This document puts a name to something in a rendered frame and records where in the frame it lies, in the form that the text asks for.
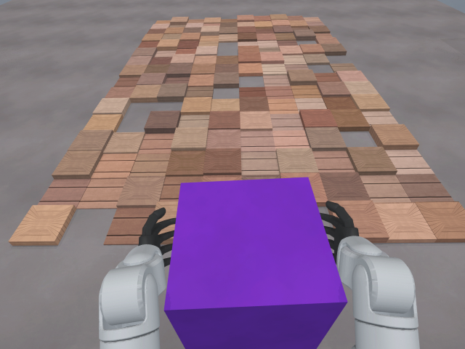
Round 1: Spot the robot right hand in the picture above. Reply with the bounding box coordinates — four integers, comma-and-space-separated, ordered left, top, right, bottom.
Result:
320, 201, 359, 263

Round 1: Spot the robot left hand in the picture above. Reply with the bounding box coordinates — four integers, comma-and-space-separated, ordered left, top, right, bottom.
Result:
138, 207, 176, 267

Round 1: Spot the robot right forearm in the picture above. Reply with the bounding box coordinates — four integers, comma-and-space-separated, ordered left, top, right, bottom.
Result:
336, 236, 420, 349

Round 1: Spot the carton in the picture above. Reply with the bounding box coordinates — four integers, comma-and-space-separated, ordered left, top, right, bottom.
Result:
164, 177, 348, 349

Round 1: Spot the robot left forearm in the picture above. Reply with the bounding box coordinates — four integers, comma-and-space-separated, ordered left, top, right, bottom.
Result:
99, 244, 166, 349

